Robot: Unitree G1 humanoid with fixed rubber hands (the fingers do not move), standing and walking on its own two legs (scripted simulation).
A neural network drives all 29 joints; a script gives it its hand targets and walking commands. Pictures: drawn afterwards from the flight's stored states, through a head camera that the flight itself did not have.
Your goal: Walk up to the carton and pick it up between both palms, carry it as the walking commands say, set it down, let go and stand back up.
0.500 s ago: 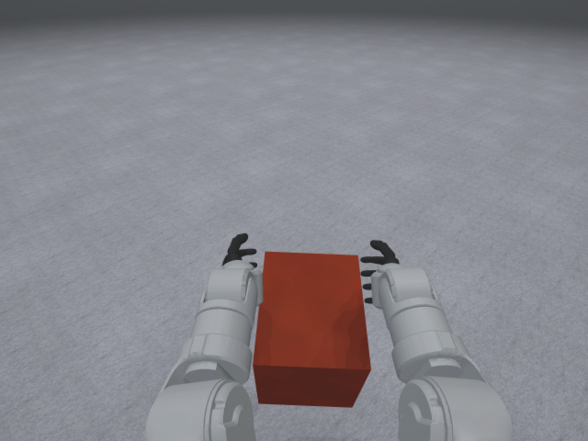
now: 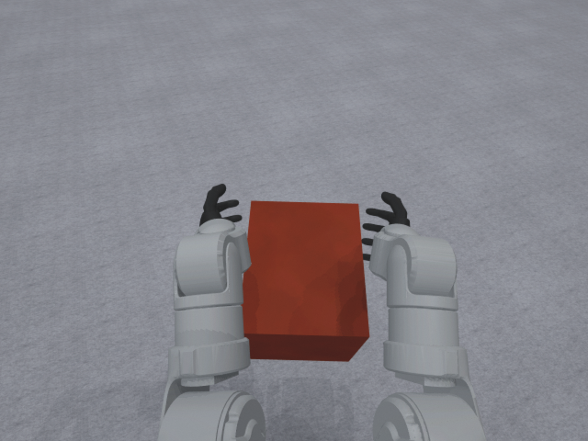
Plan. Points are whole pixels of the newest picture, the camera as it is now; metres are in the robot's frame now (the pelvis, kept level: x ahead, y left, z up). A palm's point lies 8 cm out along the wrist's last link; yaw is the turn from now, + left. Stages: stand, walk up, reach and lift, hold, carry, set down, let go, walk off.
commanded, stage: carry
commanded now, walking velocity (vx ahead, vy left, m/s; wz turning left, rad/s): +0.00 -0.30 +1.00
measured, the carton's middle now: (302, 284) +0.34 +0.01 +0.01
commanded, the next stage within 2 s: none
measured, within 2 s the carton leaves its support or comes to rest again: neither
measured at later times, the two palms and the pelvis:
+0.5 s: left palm (158, 272) +0.30 +0.18 +0.11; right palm (329, 218) +0.38 -0.03 +0.12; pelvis +0.02 -0.07 +0.01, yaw +25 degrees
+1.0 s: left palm (99, 353) +0.20 +0.22 +0.11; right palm (257, 222) +0.38 +0.07 +0.11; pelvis +0.07 -0.13 +0.01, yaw +52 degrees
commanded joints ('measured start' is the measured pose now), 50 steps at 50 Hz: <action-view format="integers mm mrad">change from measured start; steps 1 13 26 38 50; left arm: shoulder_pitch -542 -382 -378 -247 -273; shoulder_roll -1018 -1038 -1009 -967 -972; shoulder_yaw -577 -555 -606 -553 -613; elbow -135 -138 -201 -190 -230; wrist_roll -456 -444 -431 -392 -425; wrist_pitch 14 -12 -27 -34 -37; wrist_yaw -199 -221 -214 -224 -240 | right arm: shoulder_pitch -684 -589 -499 -451 -368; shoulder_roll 886 924 911 918 912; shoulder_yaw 456 549 535 621 588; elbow -279 -382 -301 -350 -320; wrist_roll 383 391 388 425 372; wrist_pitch -13 -29 -32 -29 -36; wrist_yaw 235 240 274 282 287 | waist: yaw -15 -2 -20 -12 -35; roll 236 -286 288 -214 267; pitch -443 -622 -563 -524 -583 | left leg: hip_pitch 378 -290 500 -106 478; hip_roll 314 -42 192 -5 175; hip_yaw -699 13 -606 107 -575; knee -421 202 -352 -42 -320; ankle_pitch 471 -182 957 22 977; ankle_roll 156 -79 77 -19 94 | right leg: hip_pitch -268 780 -107 598 10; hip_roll -14 -352 51 -295 44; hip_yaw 355 269 286 9 241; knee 254 -321 -100 -242 -271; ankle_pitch -86 1131 -12 1080 34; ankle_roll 86 -106 67 -73 80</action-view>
